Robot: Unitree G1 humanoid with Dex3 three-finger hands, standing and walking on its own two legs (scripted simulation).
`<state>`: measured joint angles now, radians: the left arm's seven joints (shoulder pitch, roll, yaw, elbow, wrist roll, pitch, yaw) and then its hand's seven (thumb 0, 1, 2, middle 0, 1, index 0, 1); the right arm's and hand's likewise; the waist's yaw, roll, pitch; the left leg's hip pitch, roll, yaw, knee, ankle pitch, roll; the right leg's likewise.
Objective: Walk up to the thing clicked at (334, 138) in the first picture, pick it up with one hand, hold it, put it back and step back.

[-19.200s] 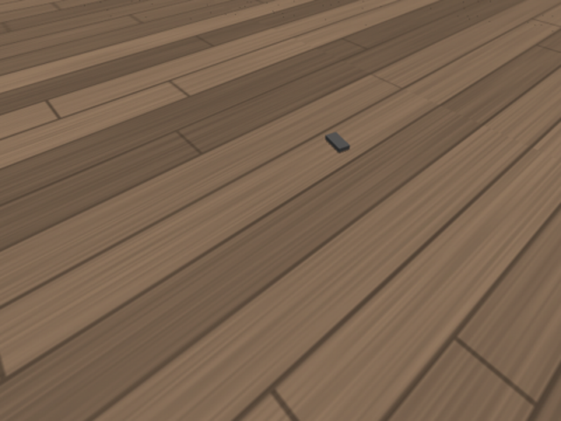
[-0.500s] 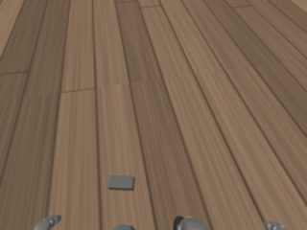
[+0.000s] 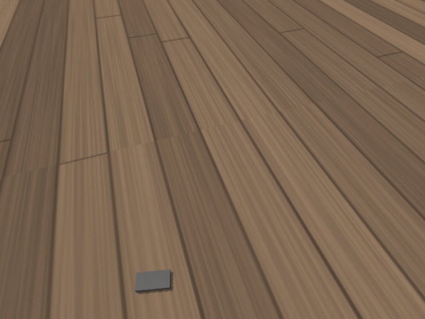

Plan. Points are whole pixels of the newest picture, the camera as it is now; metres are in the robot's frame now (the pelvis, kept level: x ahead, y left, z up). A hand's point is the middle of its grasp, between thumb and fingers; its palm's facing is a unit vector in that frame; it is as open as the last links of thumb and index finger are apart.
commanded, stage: walk up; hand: left
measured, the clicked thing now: (153, 280) +0.41 +0.26 -0.75
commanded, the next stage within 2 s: none
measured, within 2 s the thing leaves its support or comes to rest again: neither
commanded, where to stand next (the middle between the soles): +0.03 +0.02 m, yaw +1 degrees
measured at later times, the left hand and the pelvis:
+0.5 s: hand out of the picture +0.11 +0.29 -0.16, palm faces +0.02 -0.92 -0.39, open 7.4 cm; pelvis +0.00 +0.02 -0.01, yaw +1 degrees
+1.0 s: hand out of the picture +0.03 +0.29 -0.15, palm faces +0.01 -0.93 -0.38, open 7.4 cm; pelvis -0.01 +0.01 +0.00, yaw +3 degrees
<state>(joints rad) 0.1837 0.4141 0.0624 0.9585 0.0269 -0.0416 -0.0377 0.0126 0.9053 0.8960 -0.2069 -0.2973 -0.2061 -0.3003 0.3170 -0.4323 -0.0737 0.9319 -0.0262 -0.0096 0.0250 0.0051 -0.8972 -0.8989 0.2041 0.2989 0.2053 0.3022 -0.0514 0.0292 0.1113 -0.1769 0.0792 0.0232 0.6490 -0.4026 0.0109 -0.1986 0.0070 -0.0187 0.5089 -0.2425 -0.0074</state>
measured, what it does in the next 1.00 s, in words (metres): steps on the spot: left foot, then right foot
